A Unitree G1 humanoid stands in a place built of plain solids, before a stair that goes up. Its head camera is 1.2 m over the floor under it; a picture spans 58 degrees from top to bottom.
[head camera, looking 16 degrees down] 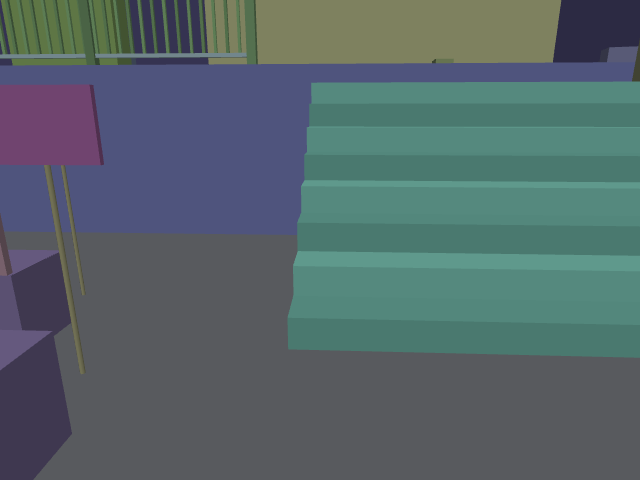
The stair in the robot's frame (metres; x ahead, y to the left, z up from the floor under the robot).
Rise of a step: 0.19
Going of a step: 0.29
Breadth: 2.94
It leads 3 degrees to the right of straight ahead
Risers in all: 9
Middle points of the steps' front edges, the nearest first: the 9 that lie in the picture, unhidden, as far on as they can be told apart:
2.00 -1.30 0.19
2.28 -1.31 0.37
2.57 -1.32 0.56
2.86 -1.34 0.74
3.15 -1.35 0.93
3.44 -1.36 1.11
3.72 -1.38 1.30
4.01 -1.39 1.48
4.30 -1.40 1.67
